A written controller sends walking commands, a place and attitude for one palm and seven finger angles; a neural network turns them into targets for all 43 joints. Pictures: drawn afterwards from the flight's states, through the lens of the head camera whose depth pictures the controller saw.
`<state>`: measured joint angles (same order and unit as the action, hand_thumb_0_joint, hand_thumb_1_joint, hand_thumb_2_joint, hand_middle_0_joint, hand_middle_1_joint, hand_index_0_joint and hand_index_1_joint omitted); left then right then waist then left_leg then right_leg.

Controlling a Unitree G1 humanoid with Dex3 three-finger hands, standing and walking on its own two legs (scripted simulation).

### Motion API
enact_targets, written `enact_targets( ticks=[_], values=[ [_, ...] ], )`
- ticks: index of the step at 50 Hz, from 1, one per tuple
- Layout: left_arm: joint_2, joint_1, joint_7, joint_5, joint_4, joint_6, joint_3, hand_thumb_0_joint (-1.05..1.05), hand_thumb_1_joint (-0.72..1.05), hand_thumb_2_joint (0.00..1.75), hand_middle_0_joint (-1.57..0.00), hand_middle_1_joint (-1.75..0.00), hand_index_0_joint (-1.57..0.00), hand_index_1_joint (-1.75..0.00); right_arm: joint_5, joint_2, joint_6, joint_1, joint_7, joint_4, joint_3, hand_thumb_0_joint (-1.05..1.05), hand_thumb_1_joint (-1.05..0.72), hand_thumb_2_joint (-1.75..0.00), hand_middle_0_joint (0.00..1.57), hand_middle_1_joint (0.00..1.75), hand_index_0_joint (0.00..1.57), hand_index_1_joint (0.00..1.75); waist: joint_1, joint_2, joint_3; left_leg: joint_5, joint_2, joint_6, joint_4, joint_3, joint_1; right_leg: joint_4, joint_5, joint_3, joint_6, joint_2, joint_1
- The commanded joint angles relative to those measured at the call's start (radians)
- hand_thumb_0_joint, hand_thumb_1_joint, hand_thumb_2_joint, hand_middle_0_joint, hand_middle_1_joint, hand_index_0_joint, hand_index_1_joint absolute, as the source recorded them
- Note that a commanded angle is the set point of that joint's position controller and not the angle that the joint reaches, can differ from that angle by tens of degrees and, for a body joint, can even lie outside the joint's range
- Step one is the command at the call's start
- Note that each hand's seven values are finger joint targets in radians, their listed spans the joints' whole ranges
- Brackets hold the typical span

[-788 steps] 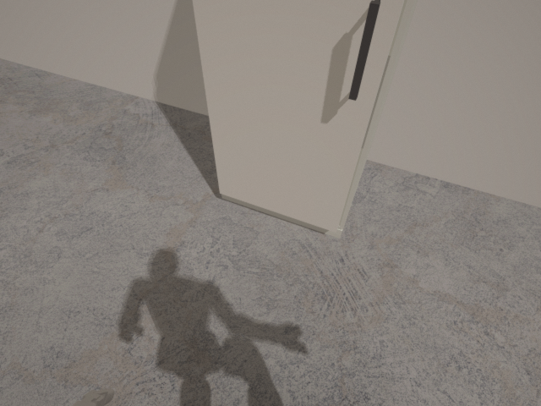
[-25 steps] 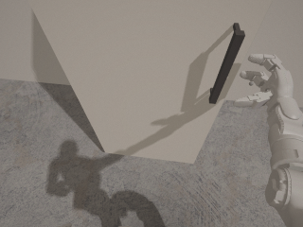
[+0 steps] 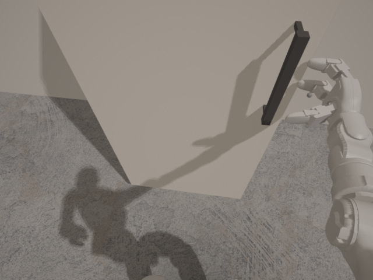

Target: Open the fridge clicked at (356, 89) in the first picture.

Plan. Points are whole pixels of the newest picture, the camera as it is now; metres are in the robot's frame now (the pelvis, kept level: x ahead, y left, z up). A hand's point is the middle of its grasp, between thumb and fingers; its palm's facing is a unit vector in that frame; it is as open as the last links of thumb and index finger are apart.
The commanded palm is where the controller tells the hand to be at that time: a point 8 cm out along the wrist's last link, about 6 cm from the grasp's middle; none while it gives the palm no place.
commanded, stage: move the hooked fingers beside the handle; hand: right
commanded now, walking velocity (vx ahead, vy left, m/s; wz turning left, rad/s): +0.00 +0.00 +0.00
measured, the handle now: (279, 80) +0.53 -0.12 +0.13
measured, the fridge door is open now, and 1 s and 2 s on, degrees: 0 0 0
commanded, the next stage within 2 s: feel for the door with the fingertips in 0.40 s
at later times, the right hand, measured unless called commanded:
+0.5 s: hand (304, 97) +0.48 -0.16 +0.14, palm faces -0.01 +1.00 +0.00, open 14.0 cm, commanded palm +0.46 -0.21 +0.14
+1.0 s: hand (288, 96) +0.48 -0.13 +0.14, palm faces -0.02 +1.00 +0.01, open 14.0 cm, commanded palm +0.46 -0.19 +0.14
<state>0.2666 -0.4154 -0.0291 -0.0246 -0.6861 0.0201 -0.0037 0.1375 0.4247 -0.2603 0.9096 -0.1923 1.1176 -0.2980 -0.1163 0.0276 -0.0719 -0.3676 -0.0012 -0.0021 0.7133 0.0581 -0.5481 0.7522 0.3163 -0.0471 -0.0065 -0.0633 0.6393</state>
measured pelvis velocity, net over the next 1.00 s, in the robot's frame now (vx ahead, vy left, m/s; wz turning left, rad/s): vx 0.00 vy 0.00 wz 0.01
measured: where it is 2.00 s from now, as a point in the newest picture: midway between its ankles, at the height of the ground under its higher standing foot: outside the picture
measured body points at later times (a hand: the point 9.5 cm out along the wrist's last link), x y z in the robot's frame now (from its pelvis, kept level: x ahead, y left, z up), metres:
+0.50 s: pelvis +0.00 +0.00 +0.00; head +0.06 +0.00 +0.45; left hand +0.04 +0.27 -0.12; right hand +0.48 -0.21 +0.14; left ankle -0.01 +0.12 -0.71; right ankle +0.03 -0.11 -0.71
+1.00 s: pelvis +0.00 +0.00 +0.00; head +0.05 +0.01 +0.45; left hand +0.04 +0.27 -0.12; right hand +0.47 -0.18 +0.14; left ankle -0.01 +0.12 -0.71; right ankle +0.03 -0.11 -0.71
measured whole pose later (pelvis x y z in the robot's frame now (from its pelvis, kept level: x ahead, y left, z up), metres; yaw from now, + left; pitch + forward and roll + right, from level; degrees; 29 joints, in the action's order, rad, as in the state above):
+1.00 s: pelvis +0.00 +0.00 +0.00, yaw +0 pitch +10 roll +1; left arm 0.25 -0.37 -0.02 -0.02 -0.67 0.01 0.00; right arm 0.12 0.31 -0.25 0.84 -0.12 1.03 -0.27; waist -0.11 0.03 -0.08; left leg -0.37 0.00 -0.01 0.71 0.05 -0.51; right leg 0.73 0.32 -0.06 0.00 -0.06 0.59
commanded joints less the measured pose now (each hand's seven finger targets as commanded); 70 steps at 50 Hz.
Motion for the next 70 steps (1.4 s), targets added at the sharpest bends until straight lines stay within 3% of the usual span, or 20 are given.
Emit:
enact_targets(
  ticks=[1, 3, 6, 7, 10, 17, 20, 24, 26, 27, 36, 43, 47, 51, 53, 56, 62, 65, 67, 70],
  values=[
    [0.163, -0.081, -0.008, -0.003, 0.08, 0.026, 0.056, 0.0, 0.9, 0.9, -0.2, -0.3, -0.2, -0.3, 0.003, 0.139, -0.063, 0.527, -0.013, -0.244, 0.02, 0.0, 0.5, -0.3, 0.3, 1.2, 0.3, 1.2, -0.029, 0.043, -0.368, 0.258, 0.045, -0.009, -0.09, -0.015, -0.015, -0.063, -0.219, 0.069, -0.022, 0.035, -0.371],
    [0.162, -0.078, -0.008, -0.004, 0.081, 0.025, 0.057, 0.0, 0.9, 0.9, -0.2, -0.3, -0.2, -0.3, 0.001, 0.173, -0.069, 0.506, -0.008, -0.252, -0.011, 0.0, 0.5, -0.3, 0.3, 1.2, 0.3, 1.2, -0.018, 0.04, -0.401, 0.303, 0.043, -0.008, -0.084, -0.022, 0.018, -0.054, -0.254, 0.061, -0.024, 0.038, -0.373],
    [0.159, -0.065, -0.008, -0.006, 0.088, 0.021, 0.052, 0.0, 0.9, 0.9, -0.2, -0.3, -0.2, -0.3, 0.009, 0.157, -0.06, 0.508, -0.017, -0.246, 0.004, 0.0, 0.5, -0.3, 0.3, 1.2, 0.3, 1.2, -0.021, 0.032, -0.36, 0.294, 0.042, -0.007, -0.09, -0.02, 0.022, -0.059, -0.224, 0.057, -0.026, 0.041, -0.346],
    [0.162, -0.071, -0.011, -0.005, 0.089, 0.019, 0.053, 0.0, 0.9, 0.9, -0.2, -0.3, -0.2, -0.3, 0.013, 0.182, -0.064, 0.488, -0.013, -0.243, -0.019, 0.0, 0.5, -0.3, 0.3, 1.2, 0.3, 1.2, -0.017, -0.006, -0.368, 0.304, 0.042, -0.009, -0.088, -0.02, 0.046, -0.054, -0.234, 0.058, -0.03, 0.042, -0.335],
    [0.155, -0.054, -0.009, -0.008, 0.101, 0.018, 0.052, 0.0, 0.9, 0.9, -0.2, -0.3, -0.2, -0.3, 0.008, 0.17, -0.068, 0.48, -0.015, -0.282, -0.01, 0.0, 0.5, -0.3, 0.3, 1.2, 0.3, 1.2, -0.004, 0.06, -0.391, 0.335, 0.04, -0.009, -0.081, -0.023, 0.047, -0.056, -0.264, 0.054, -0.024, 0.044, -0.363],
    [0.158, -0.052, -0.014, -0.008, 0.106, 0.008, 0.048, 0.0, 0.9, 0.9, -0.2, -0.3, -0.2, -0.3, 0.01, 0.205, -0.056, 0.459, 0.001, -0.257, -0.038, 0.0, 0.5, -0.3, 0.3, 1.2, 0.3, 1.2, -0.009, -0.004, -0.345, 0.323, 0.038, -0.006, -0.091, -0.025, 0.069, -0.059, -0.235, 0.05, -0.03, 0.045, -0.316],
    [0.154, -0.042, -0.013, -0.008, 0.112, 0.011, 0.049, 0.0, 0.9, 0.9, -0.2, -0.3, -0.2, -0.3, 0.003, 0.202, -0.066, 0.482, 0.006, -0.292, -0.036, 0.0, 0.5, -0.3, 0.3, 1.2, 0.3, 1.2, -0.003, 0.039, -0.385, 0.331, 0.039, -0.005, -0.085, -0.027, 0.06, -0.062, -0.246, 0.05, -0.026, 0.044, -0.349],
    [0.162, -0.049, -0.018, -0.011, 0.111, 0.006, 0.049, 0.0, 0.9, 0.9, -0.2, -0.3, -0.2, -0.3, 0.006, 0.27, -0.067, 0.454, -0.003, -0.268, -0.086, 0.0, 0.5, -0.3, 0.3, 1.2, 0.3, 1.2, 0.004, -0.008, -0.389, 0.367, 0.038, -0.002, -0.088, -0.037, 0.11, -0.063, -0.251, 0.043, -0.031, 0.045, -0.312],
    [0.151, -0.042, -0.017, -0.012, 0.116, 0.006, 0.049, 0.0, 0.9, 0.9, -0.2, -0.3, -0.2, -0.3, 0.006, 0.195, -0.067, 0.467, -0.013, -0.301, -0.027, 0.0, 0.5, -0.3, 0.3, 1.2, 0.3, 1.2, -0.005, 0.051, -0.398, 0.374, 0.039, -0.004, -0.085, -0.031, 0.085, -0.06, -0.273, 0.042, -0.027, 0.046, -0.351],
    [0.148, -0.048, -0.015, -0.011, 0.114, 0.008, 0.051, 0.0, 0.9, 0.9, -0.2, -0.3, -0.2, -0.3, 0.015, 0.163, -0.068, 0.465, -0.015, -0.303, -0.008, 0.0, 0.5, -0.3, 0.3, 1.2, 0.3, 1.2, -0.012, 0.033, -0.394, 0.373, 0.04, -0.006, -0.088, -0.027, 0.083, -0.053, -0.284, 0.043, -0.029, 0.046, -0.361],
    [0.148, -0.045, -0.004, -0.009, 0.106, 0.007, 0.056, 0.0, 0.9, 0.9, -0.2, -0.3, -0.2, -0.3, 0.018, 0.112, -0.044, 0.416, 0.009, -0.301, 0.013, 0.0, 0.5, -0.3, 0.3, 1.2, 0.3, 1.2, -0.001, 0.01, -0.353, 0.365, 0.042, -0.006, -0.094, -0.019, 0.074, -0.067, -0.27, 0.043, -0.026, 0.046, -0.342],
    [0.139, -0.033, 0.007, -0.007, 0.109, 0.014, 0.06, 0.0, 0.9, 0.9, -0.2, -0.3, -0.2, -0.3, 0.008, 0.068, -0.063, 0.405, 0.059, -0.376, 0.028, 0.0, 0.5, -0.3, 0.3, 1.2, 0.3, 1.2, 0.01, 0.018, -0.399, 0.397, 0.044, -0.008, -0.082, -0.018, 0.086, -0.064, -0.317, 0.044, -0.021, 0.044, -0.387],
    [0.147, -0.039, 0.002, -0.001, 0.1, 0.009, 0.057, 0.0, 0.9, 0.9, -0.2, -0.3, -0.2, -0.3, -0.011, 0.15, -0.058, 0.439, 0.09, -0.321, -0.031, 0.0, 0.5, -0.3, 0.3, 1.2, 0.3, 1.2, 0.009, -0.033, -0.358, 0.361, 0.039, -0.005, -0.096, -0.027, 0.111, -0.073, -0.252, 0.04, -0.028, 0.049, -0.325],
    [0.142, -0.033, -0.004, -0.003, 0.095, 0.013, 0.05, 0.0, 0.9, 0.9, -0.2, -0.3, -0.2, -0.3, -0.027, 0.136, -0.066, 0.505, 0.089, -0.265, 0.0, 0.0, 0.5, -0.3, 0.3, 1.2, 0.3, 1.2, -0.015, -0.013, -0.317, 0.316, 0.037, -0.001, -0.105, -0.035, 0.073, -0.079, -0.192, 0.039, -0.027, 0.05, -0.304],
    [0.144, -0.04, -0.002, -0.001, 0.094, 0.019, 0.051, 0.0, 0.9, 0.9, -0.2, -0.3, -0.2, -0.3, -0.023, 0.14, -0.085, 0.511, 0.082, -0.266, -0.011, 0.0, 0.5, -0.3, 0.3, 1.2, 0.3, 1.2, -0.007, 0.005, -0.377, 0.329, 0.037, -0.004, -0.095, -0.036, 0.085, -0.072, -0.214, 0.042, -0.024, 0.052, -0.331],
    [0.15, -0.049, -0.006, -0.004, 0.085, 0.018, 0.048, 0.0, 0.9, 0.9, -0.2, -0.3, -0.2, -0.3, -0.017, 0.149, -0.071, 0.502, 0.059, -0.177, -0.007, 0.0, 0.5, -0.3, 0.3, 1.2, 0.3, 1.2, -0.023, -0.028, -0.32, 0.304, 0.037, 0.0, -0.106, -0.037, 0.067, -0.073, -0.175, 0.04, -0.026, 0.049, -0.282],
    [0.16, -0.08, -0.011, 0.0, 0.069, 0.021, 0.05, 0.0, 0.9, 0.9, -0.2, -0.3, -0.2, -0.3, -0.014, 0.162, -0.067, 0.593, 0.056, -0.145, -0.006, 0.0, 0.5, -0.3, 0.3, 1.2, 0.3, 1.2, -0.055, -0.041, -0.319, 0.249, 0.035, 0.004, -0.112, -0.041, 0.034, -0.066, -0.138, 0.053, -0.033, 0.05, -0.26],
    [0.157, -0.082, -0.006, 0.001, 0.07, 0.025, 0.052, 0.0, 0.9, 0.9, -0.2, -0.3, -0.2, -0.3, -0.014, 0.153, -0.071, 0.579, 0.054, -0.159, -0.003, 0.0, 0.5, -0.3, 0.3, 1.2, 0.3, 1.2, -0.038, 0.031, -0.372, 0.251, 0.036, -0.001, -0.1, -0.036, 0.015, -0.058, -0.164, 0.056, -0.025, 0.049, -0.3],
    [0.16, -0.097, -0.005, 0.004, 0.069, 0.024, 0.052, 0.0, 0.9, 0.9, -0.2, -0.3, -0.2, -0.3, -0.008, 0.156, -0.07, 0.558, 0.055, -0.14, -0.015, 0.0, 0.5, -0.3, 0.3, 1.2, 0.3, 1.2, -0.042, -0.033, -0.358, 0.244, 0.039, 0.0, -0.102, -0.031, 0.036, -0.061, -0.155, 0.059, -0.03, 0.049, -0.27],
    [0.163, -0.09, -0.005, 0.001, 0.077, 0.022, 0.054, 0.0, 0.9, 0.9, -0.2, -0.3, -0.2, -0.3, -0.014, 0.178, -0.071, 0.556, 0.052, -0.161, -0.022, 0.0, 0.5, -0.3, 0.3, 1.2, 0.3, 1.2, -0.029, 0.006, -0.373, 0.23, 0.038, -0.001, -0.102, -0.034, 0.032, -0.066, -0.14, 0.055, -0.027, 0.047, -0.274]
  ],
)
